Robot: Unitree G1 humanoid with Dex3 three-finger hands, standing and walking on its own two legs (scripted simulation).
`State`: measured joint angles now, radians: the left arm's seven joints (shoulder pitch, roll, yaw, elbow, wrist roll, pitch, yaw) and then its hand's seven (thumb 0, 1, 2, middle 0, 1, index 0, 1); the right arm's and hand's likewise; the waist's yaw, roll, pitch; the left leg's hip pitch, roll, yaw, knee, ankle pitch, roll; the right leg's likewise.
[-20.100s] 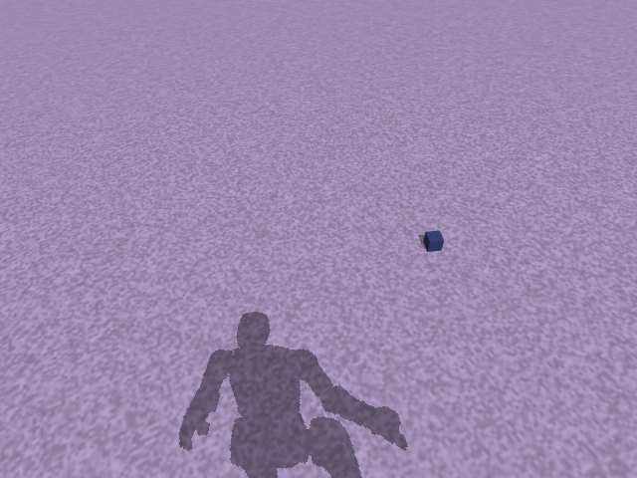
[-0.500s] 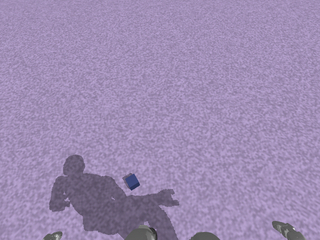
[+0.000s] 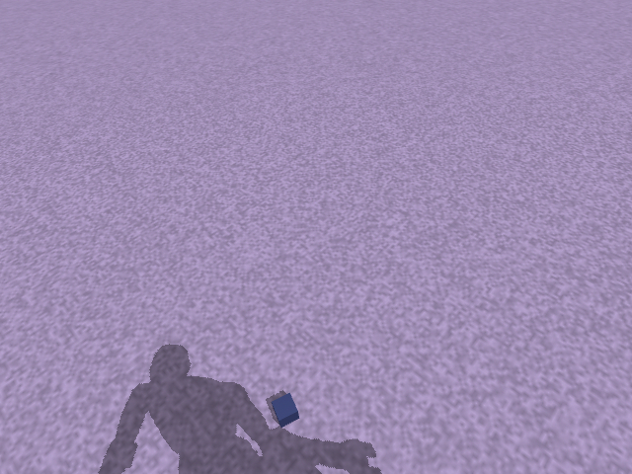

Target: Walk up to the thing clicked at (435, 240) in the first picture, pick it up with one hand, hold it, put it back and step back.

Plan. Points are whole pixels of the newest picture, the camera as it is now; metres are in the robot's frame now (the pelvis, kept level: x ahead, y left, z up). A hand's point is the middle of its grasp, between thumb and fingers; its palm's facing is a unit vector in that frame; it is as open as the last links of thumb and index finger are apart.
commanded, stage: walk up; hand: left
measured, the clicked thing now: (285, 410) +0.48 +0.19 -0.74
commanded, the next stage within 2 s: none
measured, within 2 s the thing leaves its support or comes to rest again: neither
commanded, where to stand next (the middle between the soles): +0.11 +0.01 m, yaw -4 degrees
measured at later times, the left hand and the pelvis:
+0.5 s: hand out of the picture +0.16 +0.23 -0.15, palm faces -0.07 -0.92 -0.40, open 7.4 cm; pelvis +0.06 -0.03 -0.02, yaw -2 degrees
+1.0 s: hand out of the picture +0.16 +0.22 -0.14, palm faces -0.03 -0.94 -0.34, open 7.4 cm; pelvis +0.07 -0.03 +0.01, yaw -1 degrees
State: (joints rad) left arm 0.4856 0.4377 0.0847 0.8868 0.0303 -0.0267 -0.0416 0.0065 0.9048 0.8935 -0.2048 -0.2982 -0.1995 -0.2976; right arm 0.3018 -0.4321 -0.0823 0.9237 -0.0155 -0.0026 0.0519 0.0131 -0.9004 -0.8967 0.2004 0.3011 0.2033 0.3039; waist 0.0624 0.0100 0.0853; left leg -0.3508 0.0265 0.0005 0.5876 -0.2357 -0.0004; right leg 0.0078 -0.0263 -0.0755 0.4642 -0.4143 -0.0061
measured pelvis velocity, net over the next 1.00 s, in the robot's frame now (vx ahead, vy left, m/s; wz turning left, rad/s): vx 0.07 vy -0.03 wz -0.01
